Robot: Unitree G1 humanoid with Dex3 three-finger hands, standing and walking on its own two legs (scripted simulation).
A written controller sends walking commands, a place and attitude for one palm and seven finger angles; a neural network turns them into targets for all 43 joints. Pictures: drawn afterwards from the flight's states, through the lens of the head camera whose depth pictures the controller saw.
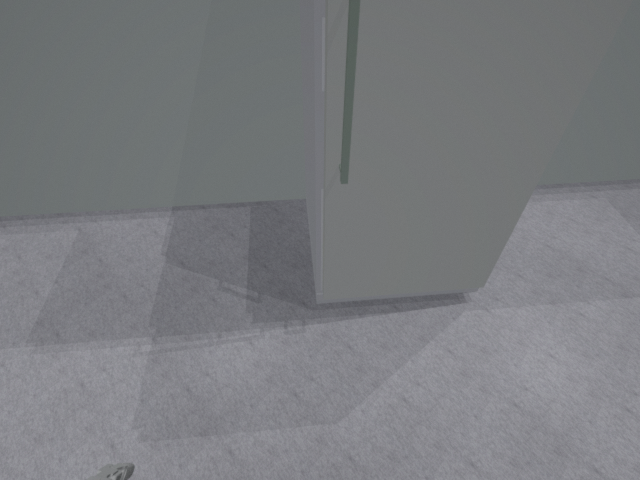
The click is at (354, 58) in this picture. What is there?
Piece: fridge door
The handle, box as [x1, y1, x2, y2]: [339, 0, 359, 183]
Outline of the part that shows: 359,0 349,0 341,163 339,164 341,183 347,183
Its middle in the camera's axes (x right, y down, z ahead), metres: +0.05 -0.29 +0.80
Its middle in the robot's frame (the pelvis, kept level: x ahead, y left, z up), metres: +0.81 -0.01 +0.09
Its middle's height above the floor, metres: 0.86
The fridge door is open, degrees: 0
